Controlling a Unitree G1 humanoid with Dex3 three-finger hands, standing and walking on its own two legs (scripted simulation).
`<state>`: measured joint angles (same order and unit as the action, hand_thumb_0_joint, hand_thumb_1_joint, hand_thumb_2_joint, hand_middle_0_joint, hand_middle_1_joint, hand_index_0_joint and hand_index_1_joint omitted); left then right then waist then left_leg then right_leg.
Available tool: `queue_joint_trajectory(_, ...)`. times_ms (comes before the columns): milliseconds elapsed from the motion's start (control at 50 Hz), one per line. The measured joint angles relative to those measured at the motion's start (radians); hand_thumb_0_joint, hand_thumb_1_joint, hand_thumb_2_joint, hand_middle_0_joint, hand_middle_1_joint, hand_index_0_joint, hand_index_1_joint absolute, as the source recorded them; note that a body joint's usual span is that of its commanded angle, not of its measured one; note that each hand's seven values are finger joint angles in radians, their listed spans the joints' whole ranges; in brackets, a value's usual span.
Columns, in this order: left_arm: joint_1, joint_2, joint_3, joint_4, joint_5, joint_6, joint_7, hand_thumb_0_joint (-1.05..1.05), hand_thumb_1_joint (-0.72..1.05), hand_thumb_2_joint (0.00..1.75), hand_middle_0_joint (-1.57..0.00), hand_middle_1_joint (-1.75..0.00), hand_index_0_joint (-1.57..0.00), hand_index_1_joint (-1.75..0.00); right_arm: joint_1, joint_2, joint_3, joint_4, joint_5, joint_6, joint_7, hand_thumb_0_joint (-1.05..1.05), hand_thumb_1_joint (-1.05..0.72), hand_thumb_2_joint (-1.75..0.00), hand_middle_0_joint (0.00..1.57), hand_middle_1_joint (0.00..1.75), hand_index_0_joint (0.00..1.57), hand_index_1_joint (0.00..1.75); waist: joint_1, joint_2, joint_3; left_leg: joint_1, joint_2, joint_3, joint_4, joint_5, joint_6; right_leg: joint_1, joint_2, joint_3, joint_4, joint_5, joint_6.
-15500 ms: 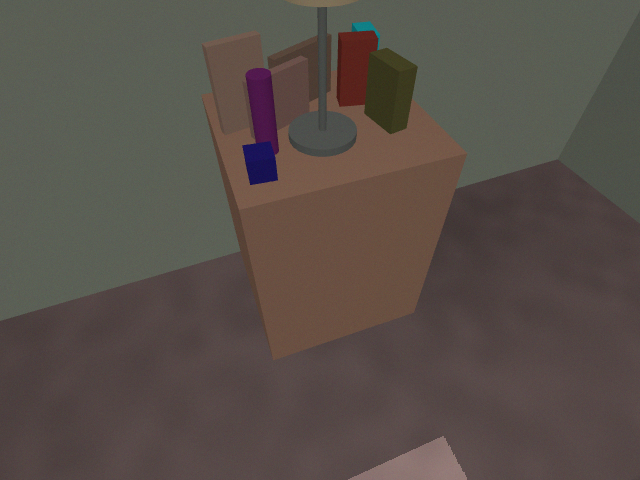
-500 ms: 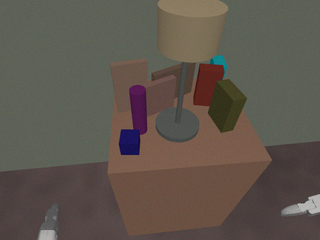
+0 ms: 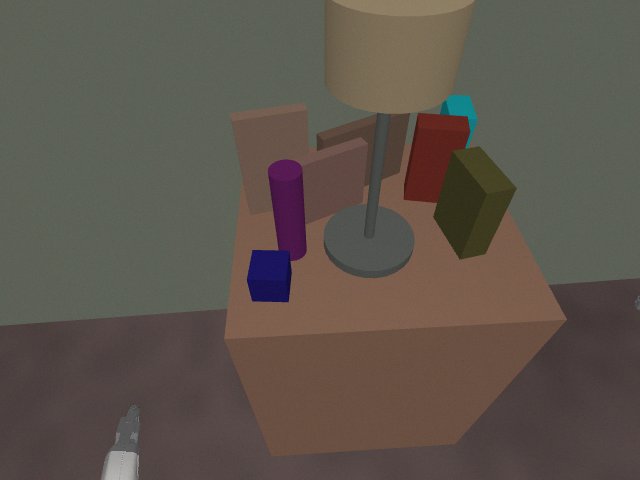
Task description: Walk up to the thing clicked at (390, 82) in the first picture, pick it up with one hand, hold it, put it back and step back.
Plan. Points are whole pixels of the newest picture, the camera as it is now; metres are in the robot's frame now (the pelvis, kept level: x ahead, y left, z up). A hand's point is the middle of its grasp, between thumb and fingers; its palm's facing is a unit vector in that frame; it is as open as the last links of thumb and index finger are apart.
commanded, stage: go down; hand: right
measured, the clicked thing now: (469, 204) +0.55 -0.24 +0.01
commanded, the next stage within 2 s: none
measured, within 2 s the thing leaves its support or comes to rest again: neither
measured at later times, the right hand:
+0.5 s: hand out of the picture +0.36 -0.38 +0.15, palm faces +0.26 +0.96 +0.00, open 16.9 cm
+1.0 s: hand out of the picture +0.40 -0.40 +0.16, palm faces +0.29 +0.96 +0.01, open 17.0 cm
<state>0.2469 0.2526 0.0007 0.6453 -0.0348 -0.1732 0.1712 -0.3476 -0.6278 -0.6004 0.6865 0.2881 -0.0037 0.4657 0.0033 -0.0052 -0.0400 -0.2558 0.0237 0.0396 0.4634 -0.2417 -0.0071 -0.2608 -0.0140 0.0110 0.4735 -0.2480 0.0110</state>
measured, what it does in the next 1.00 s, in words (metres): stands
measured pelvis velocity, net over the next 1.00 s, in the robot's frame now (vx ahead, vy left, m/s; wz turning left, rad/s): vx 0.00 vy -0.01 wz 0.01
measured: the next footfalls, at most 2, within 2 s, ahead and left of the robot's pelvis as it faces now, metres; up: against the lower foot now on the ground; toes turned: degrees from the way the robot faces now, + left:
none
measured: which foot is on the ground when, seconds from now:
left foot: down 0.00-1.00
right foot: down 0.00-1.00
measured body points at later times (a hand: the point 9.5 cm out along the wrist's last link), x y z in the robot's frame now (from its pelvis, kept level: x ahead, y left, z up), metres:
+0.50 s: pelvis +0.01 -0.01 -0.01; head +0.04 -0.02 +0.44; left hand +0.16 +0.25 -0.08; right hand +0.34 -0.43 +0.15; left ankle +0.00 +0.12 -0.74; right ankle +0.00 -0.13 -0.74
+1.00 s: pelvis +0.00 -0.01 -0.02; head +0.06 -0.03 +0.43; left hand +0.15 +0.25 -0.08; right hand +0.38 -0.45 +0.16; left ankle +0.00 +0.12 -0.74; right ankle +0.00 -0.13 -0.74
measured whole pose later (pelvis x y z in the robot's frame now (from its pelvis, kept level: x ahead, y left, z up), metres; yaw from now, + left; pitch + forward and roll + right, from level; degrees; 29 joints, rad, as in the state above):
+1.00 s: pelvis +0.00 -0.01 -0.02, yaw +1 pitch +10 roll +2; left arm 0.25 0.26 -0.08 0.56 0.00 -0.19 0.18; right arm -0.74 -0.93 -0.64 1.17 0.16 -0.09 0.50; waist 0.09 0.02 -0.07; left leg -0.48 0.00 0.04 0.58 -0.28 -0.01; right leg -0.52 -0.03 0.02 0.66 -0.33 0.01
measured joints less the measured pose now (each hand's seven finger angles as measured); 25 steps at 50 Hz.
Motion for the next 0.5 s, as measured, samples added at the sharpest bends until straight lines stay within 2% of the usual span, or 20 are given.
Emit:
queue_joint_trajectory(80, 0.005, 0.007, -0.015, 0.003, 0.007, -0.005, 0.003, -0.01, -0.55, 0.06, -0.06, -0.05, -0.05, -0.05, -0.054, -0.037, -0.007, 0.069, -0.023, -0.009, 0.007, -0.02, 0.53, -0.05, 0.04, 0.06, 0.04, 0.06, 0.005, 0.003, 0.001, -0.031, -0.005, -0.005, 0.01, -0.001, -0.002, -0.035, -0.005, -0.005, 0.025, -0.011, -0.002)
queue_joint_trajectory(220, 0.003, 0.006, -0.026, 0.004, 0.014, -0.002, 0.012, -0.01, -0.55, 0.06, -0.06, -0.05, -0.05, -0.06, -0.103, -0.069, -0.018, 0.14, -0.041, -0.041, 0.003, -0.02, 0.5, -0.04, 0.05, 0.05, 0.05, 0.05, 0.013, 0.004, -0.006, -0.069, -0.009, -0.009, 0.029, -0.01, -0.004, -0.079, -0.009, -0.008, 0.061, -0.031, -0.005)
queue_joint_trajectory(320, 0.003, 0.003, -0.041, -0.018, 0.013, -0.001, 0.018, -0.01, -0.55, 0.07, -0.06, -0.05, -0.05, -0.06, -0.116, -0.078, -0.018, 0.16, -0.046, -0.053, 0.007, -0.02, 0.46, -0.04, 0.06, 0.05, 0.06, 0.05, 0.015, 0.005, -0.019, -0.076, -0.009, -0.007, 0.033, -0.017, -0.006, -0.09, -0.009, -0.005, 0.072, -0.042, -0.007)
queue_joint_trajectory(500, 0.008, -0.002, -0.037, -0.024, 0.014, -0.007, 0.015, -0.01, -0.55, 0.07, -0.06, -0.05, -0.05, -0.06, -0.116, -0.092, -0.015, 0.18, -0.045, -0.045, 0.022, -0.02, 0.41, -0.04, 0.07, 0.05, 0.07, 0.04, 0.015, 0.002, -0.036, -0.078, -0.009, -0.001, 0.038, -0.03, -0.008, -0.099, -0.009, 0.0, 0.089, -0.058, -0.007)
